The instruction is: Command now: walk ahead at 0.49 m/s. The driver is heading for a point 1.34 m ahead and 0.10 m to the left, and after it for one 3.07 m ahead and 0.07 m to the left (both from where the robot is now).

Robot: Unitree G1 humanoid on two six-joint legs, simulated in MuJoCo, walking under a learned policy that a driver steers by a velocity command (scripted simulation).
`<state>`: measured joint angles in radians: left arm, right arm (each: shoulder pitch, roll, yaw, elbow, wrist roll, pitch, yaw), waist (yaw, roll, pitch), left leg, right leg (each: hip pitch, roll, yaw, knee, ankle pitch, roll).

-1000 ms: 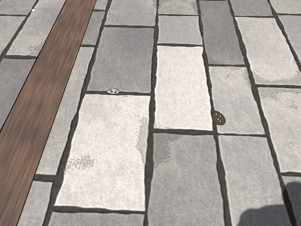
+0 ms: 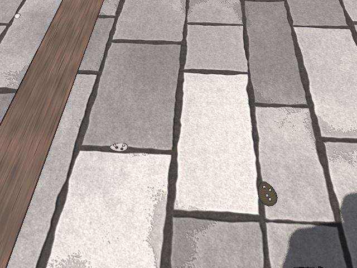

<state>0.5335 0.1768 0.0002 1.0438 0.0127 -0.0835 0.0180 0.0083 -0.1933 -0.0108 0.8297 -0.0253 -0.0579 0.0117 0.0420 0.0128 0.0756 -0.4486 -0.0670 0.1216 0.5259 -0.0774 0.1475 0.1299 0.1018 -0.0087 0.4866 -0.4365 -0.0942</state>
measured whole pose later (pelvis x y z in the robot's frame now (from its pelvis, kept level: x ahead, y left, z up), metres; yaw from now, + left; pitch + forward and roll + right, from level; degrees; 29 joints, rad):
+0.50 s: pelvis +0.27 -0.02 +0.02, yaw +1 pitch +1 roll +1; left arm -0.01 0.19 0.01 0.84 0.02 -0.04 -0.03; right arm 0.50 -0.18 -0.01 1.08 -0.02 -0.09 -0.01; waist -0.09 -0.02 0.06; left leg 0.13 -0.09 0.04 0.19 -0.33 0.08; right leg -0.55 -0.04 -0.07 0.59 -0.08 -0.06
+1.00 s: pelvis +0.53 -0.04 +0.03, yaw +1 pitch +0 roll -1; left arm 0.49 0.17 0.02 1.07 0.02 -0.10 0.00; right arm 0.03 -0.19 -0.02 0.89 -0.02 -0.04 0.03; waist 0.07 0.03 0.05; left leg -0.60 0.07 0.06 0.66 -0.03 0.05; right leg 0.08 0.09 -0.08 0.18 -0.26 -0.08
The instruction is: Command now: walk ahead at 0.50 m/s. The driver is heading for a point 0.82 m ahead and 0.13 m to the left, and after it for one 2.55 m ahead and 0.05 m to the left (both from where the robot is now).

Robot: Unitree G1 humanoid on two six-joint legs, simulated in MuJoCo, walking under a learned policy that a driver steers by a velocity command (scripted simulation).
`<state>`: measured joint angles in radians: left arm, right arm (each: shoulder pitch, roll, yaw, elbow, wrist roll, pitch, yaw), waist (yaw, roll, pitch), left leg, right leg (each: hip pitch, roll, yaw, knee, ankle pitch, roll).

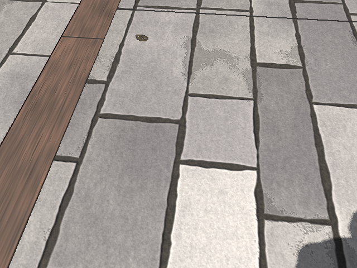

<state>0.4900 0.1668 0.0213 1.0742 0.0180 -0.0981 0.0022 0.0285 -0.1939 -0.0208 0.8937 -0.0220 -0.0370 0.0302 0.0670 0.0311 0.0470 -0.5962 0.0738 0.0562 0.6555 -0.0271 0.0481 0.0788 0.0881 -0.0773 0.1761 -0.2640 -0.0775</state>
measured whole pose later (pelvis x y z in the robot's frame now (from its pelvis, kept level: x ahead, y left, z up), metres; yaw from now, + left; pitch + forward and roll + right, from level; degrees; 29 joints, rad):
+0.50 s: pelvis +0.26 +0.04 +0.00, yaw +0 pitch +0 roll +1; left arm 0.09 0.20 0.04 0.93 0.03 -0.03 -0.03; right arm 0.47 -0.16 -0.03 1.07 -0.01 -0.10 0.00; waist -0.05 -0.04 0.04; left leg 0.03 -0.09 0.09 0.18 -0.22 0.09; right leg -0.63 -0.10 -0.03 0.76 -0.04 -0.03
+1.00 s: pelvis +0.53 -0.01 +0.01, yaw +2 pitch -1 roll -1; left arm 0.42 0.18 0.04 1.06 0.02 -0.10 0.00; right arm 0.18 -0.21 -0.06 0.95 -0.02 -0.03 0.03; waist 0.02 0.04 0.03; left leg -0.64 0.10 -0.02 0.92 -0.09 0.05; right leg -0.03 0.08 -0.13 0.22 -0.19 -0.09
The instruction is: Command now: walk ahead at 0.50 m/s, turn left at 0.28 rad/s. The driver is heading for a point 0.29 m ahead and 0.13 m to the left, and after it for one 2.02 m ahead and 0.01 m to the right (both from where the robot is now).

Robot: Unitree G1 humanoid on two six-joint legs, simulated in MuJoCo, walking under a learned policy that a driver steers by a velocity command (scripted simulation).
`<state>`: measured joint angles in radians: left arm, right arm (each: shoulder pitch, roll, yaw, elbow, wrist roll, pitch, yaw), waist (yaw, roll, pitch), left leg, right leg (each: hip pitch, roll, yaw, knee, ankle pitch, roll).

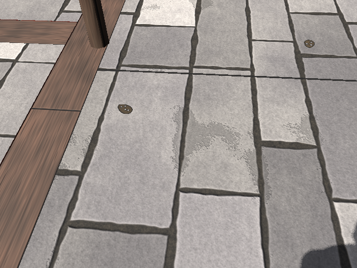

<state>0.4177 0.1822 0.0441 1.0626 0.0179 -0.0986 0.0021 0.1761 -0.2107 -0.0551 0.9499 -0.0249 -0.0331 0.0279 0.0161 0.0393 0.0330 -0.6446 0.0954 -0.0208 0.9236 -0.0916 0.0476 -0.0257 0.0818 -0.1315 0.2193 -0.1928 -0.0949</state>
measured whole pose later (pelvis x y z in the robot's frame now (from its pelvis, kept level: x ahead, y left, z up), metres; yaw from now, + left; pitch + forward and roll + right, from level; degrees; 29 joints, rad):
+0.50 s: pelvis +0.26 +0.07 +0.00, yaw +16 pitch +0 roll +0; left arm 0.13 0.24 0.05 0.83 0.04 -0.05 -0.01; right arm 0.34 -0.24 -0.08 0.96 0.00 -0.05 0.00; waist -0.02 -0.03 0.05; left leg -0.14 -0.15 -0.02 0.32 -0.18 0.14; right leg -0.62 -0.13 0.04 1.01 -0.23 0.03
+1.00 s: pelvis +0.56 +0.09 -0.01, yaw +14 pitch +0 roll +0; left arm 0.32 0.25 0.06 0.90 0.00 -0.05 -0.02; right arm 0.22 -0.25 -0.04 0.83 -0.05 -0.07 0.01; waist 0.01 0.03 0.05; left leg -0.49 0.04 -0.03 1.08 -0.30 0.02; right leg -0.22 0.12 0.01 0.38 -0.15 -0.11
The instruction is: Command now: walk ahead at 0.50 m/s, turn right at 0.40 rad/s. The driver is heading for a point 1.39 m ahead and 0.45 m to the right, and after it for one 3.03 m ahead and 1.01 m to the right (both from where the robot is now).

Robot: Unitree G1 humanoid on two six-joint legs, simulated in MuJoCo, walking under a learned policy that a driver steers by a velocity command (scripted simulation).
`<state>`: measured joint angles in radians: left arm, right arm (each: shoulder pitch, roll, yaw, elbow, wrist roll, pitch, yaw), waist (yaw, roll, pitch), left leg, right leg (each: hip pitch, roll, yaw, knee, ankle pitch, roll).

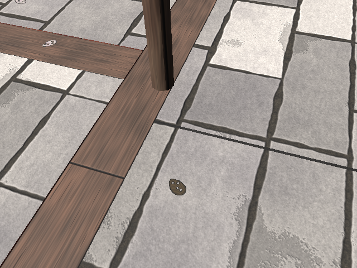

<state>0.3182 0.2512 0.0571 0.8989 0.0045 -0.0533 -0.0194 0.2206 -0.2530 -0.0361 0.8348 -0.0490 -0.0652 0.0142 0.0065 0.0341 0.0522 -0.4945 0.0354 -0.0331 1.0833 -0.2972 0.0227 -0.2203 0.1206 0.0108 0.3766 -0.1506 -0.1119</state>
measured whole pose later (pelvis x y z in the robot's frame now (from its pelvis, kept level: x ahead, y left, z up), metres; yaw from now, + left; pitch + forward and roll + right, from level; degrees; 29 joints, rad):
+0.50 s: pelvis +0.27 +0.04 +0.00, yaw -17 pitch +1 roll +0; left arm 0.30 0.32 0.08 0.80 0.03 -0.01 -0.03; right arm 0.21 -0.25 -0.03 0.76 -0.03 -0.08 -0.01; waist 0.02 -0.05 0.02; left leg -0.24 -0.02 0.07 0.40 -0.18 0.04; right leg -0.46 0.02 0.04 1.10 -0.34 -0.05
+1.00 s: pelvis +0.48 -0.11 -0.01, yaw -34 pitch +1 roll +0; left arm 0.19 0.27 0.05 0.76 0.02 -0.02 -0.01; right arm 0.30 -0.25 -0.03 0.81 -0.02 -0.05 0.01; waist -0.04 0.01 0.06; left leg -0.40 0.10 0.03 1.19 -0.35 0.00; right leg -0.31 0.10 -0.05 0.50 -0.20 -0.11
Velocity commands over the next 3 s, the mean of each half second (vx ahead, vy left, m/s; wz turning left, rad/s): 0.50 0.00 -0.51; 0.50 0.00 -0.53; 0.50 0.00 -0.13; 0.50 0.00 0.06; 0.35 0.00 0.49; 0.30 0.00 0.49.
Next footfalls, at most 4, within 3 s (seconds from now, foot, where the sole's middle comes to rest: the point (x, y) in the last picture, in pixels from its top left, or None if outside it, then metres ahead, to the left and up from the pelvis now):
0.32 left None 0.35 0.11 -0.78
0.86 right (246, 255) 0.52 -0.19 -0.78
1.42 left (246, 172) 0.89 -0.24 -0.78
1.94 right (315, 150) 1.00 -0.56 -0.78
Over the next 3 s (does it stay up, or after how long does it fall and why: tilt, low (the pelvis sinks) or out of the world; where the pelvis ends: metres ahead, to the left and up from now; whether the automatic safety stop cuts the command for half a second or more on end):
stays up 1.23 -0.56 0.00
